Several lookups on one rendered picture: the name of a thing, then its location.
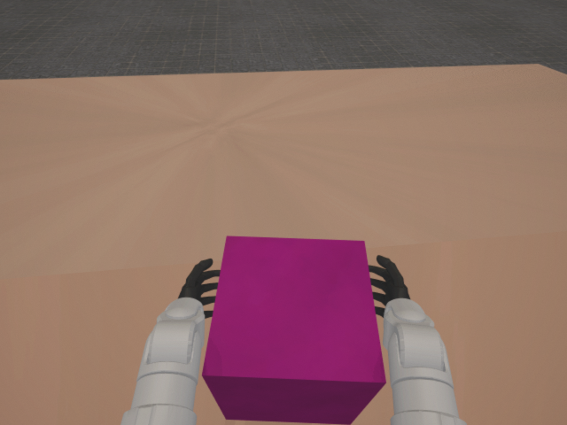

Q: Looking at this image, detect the right robot forearm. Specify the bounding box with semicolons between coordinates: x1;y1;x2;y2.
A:
383;298;467;425

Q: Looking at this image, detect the left robot hand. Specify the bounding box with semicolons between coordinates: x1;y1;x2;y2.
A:
178;259;221;319

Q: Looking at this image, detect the left robot forearm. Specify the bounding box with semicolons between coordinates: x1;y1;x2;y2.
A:
120;297;205;425

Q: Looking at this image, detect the carton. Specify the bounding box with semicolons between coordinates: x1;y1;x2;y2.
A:
202;236;386;425

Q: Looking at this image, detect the right robot hand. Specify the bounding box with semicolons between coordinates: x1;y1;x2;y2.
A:
369;255;411;318

